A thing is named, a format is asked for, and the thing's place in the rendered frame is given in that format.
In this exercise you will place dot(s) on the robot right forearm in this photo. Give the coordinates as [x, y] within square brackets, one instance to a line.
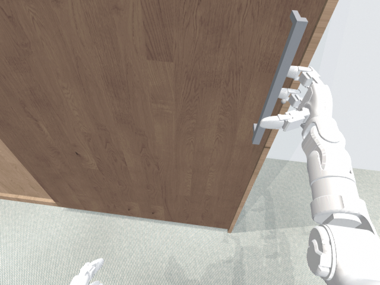
[335, 197]

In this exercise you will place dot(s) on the wardrobe door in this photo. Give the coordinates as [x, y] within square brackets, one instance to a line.
[15, 178]
[143, 108]

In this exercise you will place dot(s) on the left robot hand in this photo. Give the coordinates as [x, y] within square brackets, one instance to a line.
[87, 272]

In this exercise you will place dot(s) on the handle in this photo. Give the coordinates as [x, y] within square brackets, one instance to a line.
[291, 46]

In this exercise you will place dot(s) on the right robot hand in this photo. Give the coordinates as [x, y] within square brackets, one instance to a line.
[317, 101]

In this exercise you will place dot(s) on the robot right upper arm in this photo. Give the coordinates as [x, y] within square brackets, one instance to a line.
[344, 255]

